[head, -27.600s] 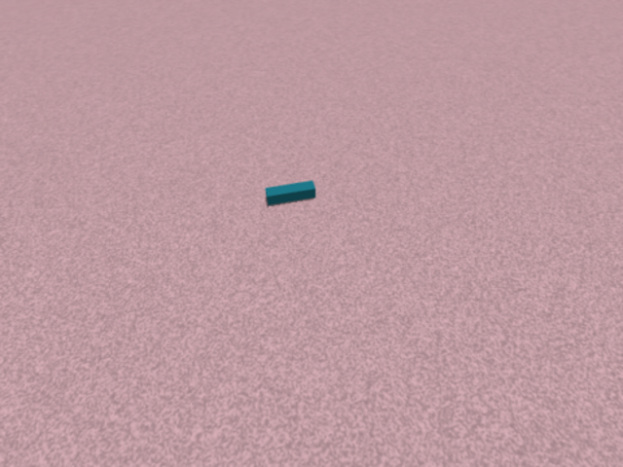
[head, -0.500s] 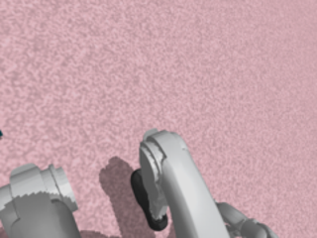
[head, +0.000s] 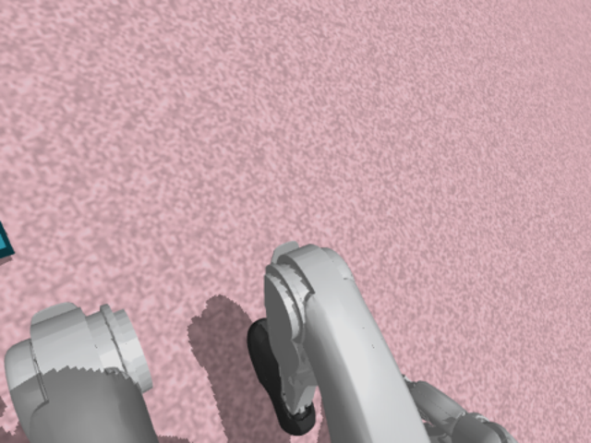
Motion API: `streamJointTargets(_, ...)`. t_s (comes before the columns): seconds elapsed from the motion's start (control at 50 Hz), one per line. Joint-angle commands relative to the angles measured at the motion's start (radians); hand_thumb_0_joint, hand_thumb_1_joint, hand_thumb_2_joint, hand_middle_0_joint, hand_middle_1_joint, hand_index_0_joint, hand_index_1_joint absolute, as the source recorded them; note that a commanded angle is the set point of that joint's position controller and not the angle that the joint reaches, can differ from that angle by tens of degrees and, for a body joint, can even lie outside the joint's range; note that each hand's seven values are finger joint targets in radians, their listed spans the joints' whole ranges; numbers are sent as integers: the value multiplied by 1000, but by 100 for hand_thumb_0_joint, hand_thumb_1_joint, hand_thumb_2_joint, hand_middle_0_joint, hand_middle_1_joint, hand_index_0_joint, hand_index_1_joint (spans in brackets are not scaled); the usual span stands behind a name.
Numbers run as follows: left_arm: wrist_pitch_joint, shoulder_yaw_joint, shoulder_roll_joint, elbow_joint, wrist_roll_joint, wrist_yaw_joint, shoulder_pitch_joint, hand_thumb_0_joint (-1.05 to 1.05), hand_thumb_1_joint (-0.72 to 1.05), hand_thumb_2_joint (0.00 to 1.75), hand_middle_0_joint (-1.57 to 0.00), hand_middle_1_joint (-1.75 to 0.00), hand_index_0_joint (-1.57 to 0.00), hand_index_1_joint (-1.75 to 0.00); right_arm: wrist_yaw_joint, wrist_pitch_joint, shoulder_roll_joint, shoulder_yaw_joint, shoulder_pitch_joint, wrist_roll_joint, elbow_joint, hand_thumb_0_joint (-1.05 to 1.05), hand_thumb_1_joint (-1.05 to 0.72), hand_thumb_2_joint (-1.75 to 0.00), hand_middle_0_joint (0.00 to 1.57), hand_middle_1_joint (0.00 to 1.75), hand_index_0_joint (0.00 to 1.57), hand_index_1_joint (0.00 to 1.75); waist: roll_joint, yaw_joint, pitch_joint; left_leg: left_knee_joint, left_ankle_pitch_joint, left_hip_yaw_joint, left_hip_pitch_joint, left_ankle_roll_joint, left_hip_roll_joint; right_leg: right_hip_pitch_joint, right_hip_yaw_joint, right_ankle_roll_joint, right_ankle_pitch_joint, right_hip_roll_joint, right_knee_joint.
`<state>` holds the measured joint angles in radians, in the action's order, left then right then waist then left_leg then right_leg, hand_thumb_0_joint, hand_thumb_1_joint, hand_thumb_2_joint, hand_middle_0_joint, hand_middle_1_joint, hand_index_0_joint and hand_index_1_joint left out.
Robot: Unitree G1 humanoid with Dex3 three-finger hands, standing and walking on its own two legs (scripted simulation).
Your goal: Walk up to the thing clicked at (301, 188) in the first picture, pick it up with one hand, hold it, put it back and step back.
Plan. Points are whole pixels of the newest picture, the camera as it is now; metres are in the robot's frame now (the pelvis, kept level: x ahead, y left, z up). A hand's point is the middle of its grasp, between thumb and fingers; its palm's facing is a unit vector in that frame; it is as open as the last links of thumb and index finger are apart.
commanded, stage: settle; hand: left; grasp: from above
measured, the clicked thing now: out of the picture +0.39 +0.37 -0.26
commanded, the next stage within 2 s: lift in 0.64 s
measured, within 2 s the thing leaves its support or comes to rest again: leaves its support in 0.06 s
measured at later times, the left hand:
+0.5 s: hand out of the picture +0.36 +0.37 -0.15, palm faces -0.46 -0.17 -0.87, open 9.2 cm
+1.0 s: hand out of the picture +0.36 +0.37 -0.08, palm faces -0.45 -0.17 -0.88, open 9.2 cm
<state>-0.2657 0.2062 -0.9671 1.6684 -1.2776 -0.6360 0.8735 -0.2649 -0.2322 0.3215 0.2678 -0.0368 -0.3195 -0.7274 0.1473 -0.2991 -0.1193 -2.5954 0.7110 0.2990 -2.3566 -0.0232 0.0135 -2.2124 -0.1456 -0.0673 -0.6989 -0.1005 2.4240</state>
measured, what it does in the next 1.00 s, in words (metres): rises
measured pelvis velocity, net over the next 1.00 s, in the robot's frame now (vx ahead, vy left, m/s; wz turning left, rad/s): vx -0.01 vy -0.01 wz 0.13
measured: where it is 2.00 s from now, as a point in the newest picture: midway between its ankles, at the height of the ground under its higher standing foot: (215, 435)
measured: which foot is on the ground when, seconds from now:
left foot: down 0.00-1.00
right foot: down 0.00-1.00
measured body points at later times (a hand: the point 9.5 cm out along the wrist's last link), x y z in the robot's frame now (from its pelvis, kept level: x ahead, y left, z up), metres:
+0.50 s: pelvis +0.00 -0.01 +0.03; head +0.21 +0.10 +0.41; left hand +0.39 +0.38 -0.10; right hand +0.14 -0.25 -0.07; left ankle +0.06 +0.13 -0.26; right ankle +0.11 -0.13 -0.26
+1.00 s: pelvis -0.01 -0.01 +0.06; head +0.20 +0.08 +0.45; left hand +0.38 +0.38 -0.03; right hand +0.11 -0.27 -0.05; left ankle +0.06 +0.13 -0.26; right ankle +0.11 -0.13 -0.26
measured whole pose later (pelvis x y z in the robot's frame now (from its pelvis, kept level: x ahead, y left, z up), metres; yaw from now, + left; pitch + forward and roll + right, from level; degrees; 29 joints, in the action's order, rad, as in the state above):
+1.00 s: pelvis -0.01 -0.01 +0.06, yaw +7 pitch +33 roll -8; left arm -0.17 0.11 -0.72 1.18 -1.14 -0.22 0.76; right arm -0.16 -0.03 0.27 0.03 -0.16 -0.10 -0.73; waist -0.01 -0.16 0.09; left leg -2.33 0.65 0.16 -2.26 -0.02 0.01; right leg -2.16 -0.05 -0.05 -0.69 -0.04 2.26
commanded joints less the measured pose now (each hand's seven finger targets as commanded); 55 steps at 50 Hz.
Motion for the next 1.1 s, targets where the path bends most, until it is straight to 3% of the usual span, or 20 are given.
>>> streamJointTargets(0.0, 10, 53, -286, -279, 30, -34, 204, 0, 54, 76, -90, -79, -93, -76, 0, -3, 324, -143, -145, 24, 2, 0, -91, -90, 20, 30, 20, 30, -651, 34, 720, 310, -251, -151, 580, 2, 34, 283, -129, 93, 292, -14, -169)
streamJointTargets(0.02, 12, 16, -228, -321, 44, -23, 213, 0, 53, 74, -89, -78, -92, -76, -4, -8, 310, -149, -123, 37, 19, 0, -91, -90, 20, 30, 20, 30, -656, 35, 732, 309, -253, -152, 589, 1, 34, 268, -127, 93, 296, -12, -168)
streamJointTargets(0.04, 13, 37, -250, -392, 49, -20, 221, 0, 53, 73, -89, -77, -92, -75, -5, -4, 311, -159, -124, 45, 14, 0, -91, -90, 20, 30, 20, 30, -693, 60, 790, 327, -268, -155, 622, -1, 33, 278, -121, 97, 300, -12, -175)
streamJointTargets(0.06, 16, 9, -211, -426, 55, -10, 220, 0, 53, 71, -90, -76, -92, -73, -9, -2, 298, -170, -137, 57, 4, 0, -91, -90, 20, 30, 20, 30, -718, 65, 796, 333, -267, -160, 631, -3, 31, 260, -117, 101, 301, -9, -171)
streamJointTargets(0.14, 50, 12, -166, -508, 71, 29, 168, 0, 54, 67, -88, -74, -91, -70, -15, 20, 291, -220, -172, 94, -9, 0, -90, -90, 20, 30, 20, 30, -709, 93, 852, 354, -296, -171, 651, -2, 28, 241, -97, 104, 317, -3, -187)
streamJointTargets(0.24, 98, -74, -55, -449, 99, 109, 202, 0, 58, 67, -92, -73, -96, -70, -10, 52, 269, -249, -191, 143, -16, 0, -90, -90, 20, 30, 20, 30, -575, 89, 751, 389, -206, -182, 545, 21, 21, 188, -70, 102, 248, 8, -244)
streamJointTargets(0.32, 108, -97, -19, -428, 110, 177, 209, 0, 56, 65, -90, -74, -94, -70, 2, 76, 256, -258, -217, 160, -6, 0, -90, -90, 20, 30, 20, 30, -464, 98, 767, 399, -200, -185, 530, 35, 10, 232, -60, 97, 240, 11, -276)
streamJointTargets(0.36, 102, -110, -7, -430, 125, 209, 236, 0, 56, 66, -92, -75, -96, -72, 8, 84, 249, -259, -223, 167, -1, 0, -91, -90, 20, 30, 20, 30, -409, 81, 748, 394, -182, -190, 509, 45, 7, 256, -48, 93, 222, 12, -300)
streamJointTargets(0.4, 88, -98, -34, -423, 124, 236, 235, 0, 55, 68, -93, -74, -96, -72, 18, 89, 249, -258, -222, 173, 8, 0, -91, -90, 20, 30, 20, 30, -390, 87, 732, 404, -146, -191, 496, 46, 3, 258, -42, 93, 183, 17, -305)
streamJointTargets(0.5, 37, -58, -95, -504, 105, 266, 245, 0, 57, 69, -95, -74, -98, -72, 48, 118, 224, -256, -219, 178, 25, 0, -91, -90, 20, 30, 20, 30, -413, 115, 810, 392, -168, -219, 518, 43, -2, 311, -13, 99, 175, 14, -314)
streamJointTargets(0.64, 0, 14, -171, -661, 83, 246, 273, 0, 65, 80, -100, -76, -102, -75, 83, 156, 226, -275, -222, 181, 35, 0, -90, -90, 20, 30, 20, 30, -516, 144, 901, 417, -210, -241, 614, 30, -1, 295, -11, 109, 208, 28, -315)
streamJointTargets(0.7, 14, 15, -157, -652, 82, 240, 260, 0, 69, 83, -102, -77, -104, -75, 95, 167, 209, -279, -244, 182, 29, 0, -90, -90, 20, 30, 20, 30, -483, 141, 903, 430, -195, -245, 601, 36, 0, 319, 6, 105, 191, 29, -340)
streamJointTargets(0.72, 19, 19, -168, -646, 85, 238, 275, 0, 77, 76, -110, -76, -112, -73, 100, 169, 208, -283, -240, 184, 25, 0, -93, -91, 20, 30, 20, 30, -490, 144, 903, 438, -183, -245, 600, 36, -1, 301, 6, 108, 172, 29, -344)
streamJointTargets(0.74, 31, 2, -132, -597, 90, 240, 241, 0, 69, 77, -102, -71, -104, -69, 105, 170, 205, -283, -250, 182, 26, 0, -88, -89, 20, 30, 20, 30, -475, 140, 876, 447, -173, -245, 596, 38, 0, 297, 0, 105, 168, 31, -355)
streamJointTargets(0.76, 37, -2, -128, -622, 98, 244, 258, 0, 75, 74, -109, -74, -112, -72, 109, 170, 210, -289, -247, 186, 26, 0, -93, -91, 20, 30, 20, 30, -477, 144, 882, 466, -159, -244, 608, 39, -3, 279, -12, 105, 163, 35, -361)
streamJointTargets(0.8, 62, -37, -81, -566, 102, 267, 215, 0, 74, 77, -107, -72, -109, -70, 113, 170, 205, -296, -265, 194, 20, 0, -91, -90, 20, 30, 20, 30, -469, 141, 863, 486, -157, -241, 617, 37, -3, 285, -12, 107, 169, 34, -366)
streamJointTargets(0.84, 81, -17, -113, -607, 124, 295, 206, 0, 74, 78, -107, -73, -109, -71, 115, 174, 209, -310, -273, 205, 21, 0, -91, -90, 20, 30, 20, 30, -474, 172, 902, 516, -159, -243, 644, 38, -5, 304, -9, 110, 168, 38, -375)
streamJointTargets(0.9, 97, -49, -74, -653, 151, 358, 187, 0, 73, 79, -108, -72, -110, -70, 121, 184, 200, -324, -279, 222, 29, 0, -91, -90, 20, 30, 20, 30, -458, 177, 915, 539, -173, -251, 662, 44, -10, 333, -1, 107, 184, 41, -402)
streamJointTargets(1.02, 90, -25, -67, -823, 176, 426, 133, 0, 74, 79, -108, -71, -110, -69, 137, 208, 185, -345, -290, 249, 56, 0, -91, -90, 20, 30, 20, 30, -436, 200, 966, 584, -246, -257, 724, 46, -12, 422, 16, 102, 241, 50, -451)
streamJointTargets(1.08, 80, -32, -52, -891, 189, 446, 101, 0, 66, 81, -102, -74, -104, -73, 149, 216, 178, -354, -291, 261, 68, 0, -91, -90, 20, 30, 20, 30, -422, 197, 953, 620, -228, -256, 742, 47, -11, 438, 24, 101, 223, 49, -491)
